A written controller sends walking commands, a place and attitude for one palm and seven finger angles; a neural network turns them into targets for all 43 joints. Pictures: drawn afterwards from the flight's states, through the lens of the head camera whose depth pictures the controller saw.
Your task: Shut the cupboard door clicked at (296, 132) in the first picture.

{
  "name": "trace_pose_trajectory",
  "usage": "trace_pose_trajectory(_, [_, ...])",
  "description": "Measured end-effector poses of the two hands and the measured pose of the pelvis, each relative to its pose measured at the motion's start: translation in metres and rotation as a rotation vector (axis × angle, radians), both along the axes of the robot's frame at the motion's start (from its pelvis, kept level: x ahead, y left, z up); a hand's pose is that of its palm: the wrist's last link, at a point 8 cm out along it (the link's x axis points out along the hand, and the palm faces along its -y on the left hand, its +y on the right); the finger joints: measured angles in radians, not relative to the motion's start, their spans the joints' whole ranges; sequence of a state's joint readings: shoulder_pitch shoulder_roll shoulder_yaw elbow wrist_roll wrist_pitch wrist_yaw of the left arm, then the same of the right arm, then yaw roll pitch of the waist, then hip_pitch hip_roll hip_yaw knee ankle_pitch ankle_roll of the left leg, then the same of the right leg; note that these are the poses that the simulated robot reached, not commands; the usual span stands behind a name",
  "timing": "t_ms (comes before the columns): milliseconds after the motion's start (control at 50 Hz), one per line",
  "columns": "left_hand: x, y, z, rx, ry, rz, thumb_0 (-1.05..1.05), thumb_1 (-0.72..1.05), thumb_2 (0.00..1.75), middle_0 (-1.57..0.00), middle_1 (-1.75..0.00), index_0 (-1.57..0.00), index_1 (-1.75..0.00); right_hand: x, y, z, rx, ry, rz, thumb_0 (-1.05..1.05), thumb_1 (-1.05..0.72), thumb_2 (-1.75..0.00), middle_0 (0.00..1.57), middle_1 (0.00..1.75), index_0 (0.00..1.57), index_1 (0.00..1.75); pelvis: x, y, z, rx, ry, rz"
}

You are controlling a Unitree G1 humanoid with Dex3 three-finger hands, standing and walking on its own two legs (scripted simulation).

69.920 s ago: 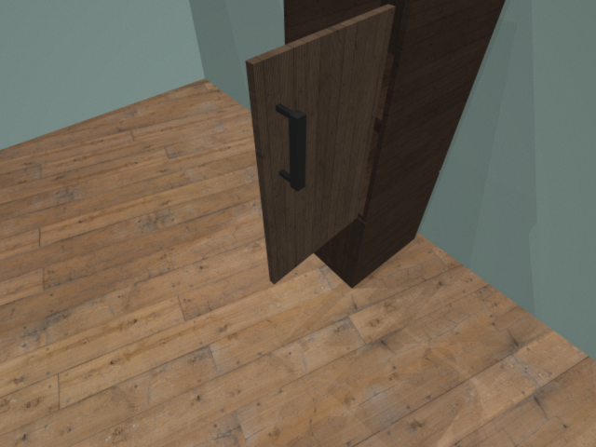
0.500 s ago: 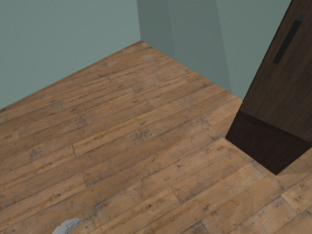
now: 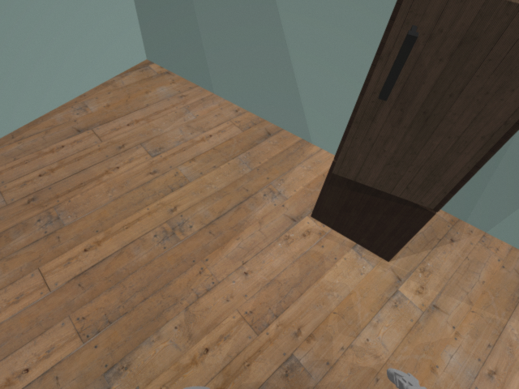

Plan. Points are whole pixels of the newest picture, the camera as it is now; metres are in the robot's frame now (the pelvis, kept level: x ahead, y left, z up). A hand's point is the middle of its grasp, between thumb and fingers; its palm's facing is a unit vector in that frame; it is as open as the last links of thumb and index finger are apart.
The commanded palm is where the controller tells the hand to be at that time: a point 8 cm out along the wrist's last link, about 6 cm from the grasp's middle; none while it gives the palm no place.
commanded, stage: turn to face it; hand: left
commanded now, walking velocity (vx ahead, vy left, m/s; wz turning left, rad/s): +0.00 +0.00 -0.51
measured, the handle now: (397, 64) +0.78 -0.25 +0.10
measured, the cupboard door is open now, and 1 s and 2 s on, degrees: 11 11 11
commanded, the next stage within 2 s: take the last steps up to it in 0.36 s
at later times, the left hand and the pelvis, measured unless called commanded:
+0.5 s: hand (187, 375) +0.15 +0.13 -0.14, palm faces -0.24 -0.94 -0.26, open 7.3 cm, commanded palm none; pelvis +0.00 -0.03 +0.00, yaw -13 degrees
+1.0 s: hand (217, 338) +0.22 +0.09 -0.16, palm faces -0.37 -0.92 -0.15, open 7.4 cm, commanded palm none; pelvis +0.09 -0.08 +0.02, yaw -22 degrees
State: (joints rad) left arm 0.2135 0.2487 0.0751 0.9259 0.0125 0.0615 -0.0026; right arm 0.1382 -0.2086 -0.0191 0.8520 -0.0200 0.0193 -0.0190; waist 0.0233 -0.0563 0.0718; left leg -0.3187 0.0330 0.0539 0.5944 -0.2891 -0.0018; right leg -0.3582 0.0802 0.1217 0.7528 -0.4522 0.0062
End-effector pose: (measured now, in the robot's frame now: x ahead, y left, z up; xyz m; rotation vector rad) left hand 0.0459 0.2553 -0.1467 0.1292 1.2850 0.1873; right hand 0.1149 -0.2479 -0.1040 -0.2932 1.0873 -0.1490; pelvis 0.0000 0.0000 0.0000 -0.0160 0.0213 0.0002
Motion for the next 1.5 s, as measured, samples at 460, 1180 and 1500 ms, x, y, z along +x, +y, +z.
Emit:
trace_pose_trajectory(460, [0.115,-0.073,0.035,0.050,-0.158,-0.343,0.00,0.91,0.89,-0.20,-0.30,-0.20,-0.30,-0.167,-0.037,-0.043,0.104,0.260,-0.392,0.01,-0.91,-0.90,0.20,0.30,0.20,0.30,0.004,-0.030,0.000,0.003,-0.024,-0.220])
trace_pose_trajectory(1180, [0.279,-0.235,0.005,-0.017,-0.080,-0.556,0.00,0.91,0.89,-0.20,-0.30,-0.20,-0.30,-0.169,-0.070,-0.038,0.234,0.484,-0.655,0.01,-0.91,-0.90,0.20,0.30,0.20,0.30,0.138,-0.163,-0.012,0.021,-0.007,-0.413])
trace_pose_trajectory(1500, [0.270,-0.308,0.017,-0.014,0.029,-0.387,-0.01,0.93,0.89,-0.20,-0.30,-0.20,-0.30,0.094,-0.248,-0.018,0.140,0.062,-0.440,0.01,-0.91,-0.90,0.20,0.30,0.20,0.30,0.225,-0.256,0.013,-0.005,-0.008,-0.359])
